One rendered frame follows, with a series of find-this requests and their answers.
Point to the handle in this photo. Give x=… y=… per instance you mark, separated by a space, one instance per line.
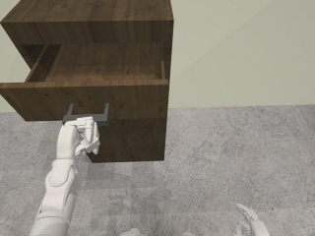
x=102 y=120

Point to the drawer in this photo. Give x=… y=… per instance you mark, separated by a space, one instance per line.
x=128 y=76

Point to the left robot forearm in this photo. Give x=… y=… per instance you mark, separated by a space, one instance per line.
x=56 y=209

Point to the robot left hand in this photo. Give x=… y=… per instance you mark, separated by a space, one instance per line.
x=71 y=144

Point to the cabinet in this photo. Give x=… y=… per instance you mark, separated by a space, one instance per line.
x=33 y=23

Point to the robot right hand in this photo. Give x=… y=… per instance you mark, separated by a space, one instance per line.
x=256 y=227

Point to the left robot shin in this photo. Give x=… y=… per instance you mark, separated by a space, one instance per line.
x=135 y=229

